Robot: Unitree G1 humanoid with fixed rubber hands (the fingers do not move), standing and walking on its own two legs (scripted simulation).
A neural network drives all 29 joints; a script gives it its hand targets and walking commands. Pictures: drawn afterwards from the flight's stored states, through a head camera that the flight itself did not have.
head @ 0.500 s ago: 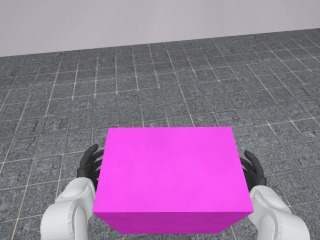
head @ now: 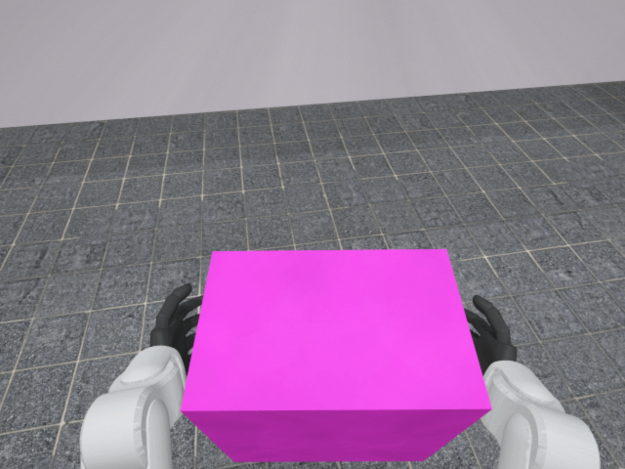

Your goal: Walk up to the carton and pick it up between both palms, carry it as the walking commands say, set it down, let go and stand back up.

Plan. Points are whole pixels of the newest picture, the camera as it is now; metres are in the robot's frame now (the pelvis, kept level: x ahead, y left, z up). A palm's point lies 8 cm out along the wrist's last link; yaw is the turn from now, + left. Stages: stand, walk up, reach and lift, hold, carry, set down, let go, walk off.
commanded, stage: carry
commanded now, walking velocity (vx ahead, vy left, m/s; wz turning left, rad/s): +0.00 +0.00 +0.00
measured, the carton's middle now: (328, 367) +0.24 -0.01 +0.03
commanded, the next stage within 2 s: none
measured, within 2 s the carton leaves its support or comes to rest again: neither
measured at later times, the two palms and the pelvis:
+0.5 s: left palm (222, 384) +0.20 +0.10 +0.08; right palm (563, 425) +0.16 -0.24 +0.07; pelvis -0.04 -0.05 -0.01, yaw -7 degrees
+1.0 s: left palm (289, 391) +0.19 +0.03 +0.07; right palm out of the picture +0.06 -0.29 +0.08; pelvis -0.09 -0.04 +0.00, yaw -23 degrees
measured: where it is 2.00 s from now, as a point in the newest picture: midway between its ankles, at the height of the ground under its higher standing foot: outside the picture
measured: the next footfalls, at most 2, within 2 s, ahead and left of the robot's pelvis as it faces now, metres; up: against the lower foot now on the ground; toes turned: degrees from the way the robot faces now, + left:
left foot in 0.24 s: +0.01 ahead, +0.11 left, +0.00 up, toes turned +4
right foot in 0.46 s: +0.03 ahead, -0.15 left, +0.00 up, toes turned -9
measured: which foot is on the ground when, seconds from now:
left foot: up 0.00-0.22, down 0.24-0.48, up 0.50-0.72, down 0.74-1.00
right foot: down 0.00-0.34, up 0.36-0.44, down 0.46-0.76, up 0.78-1.00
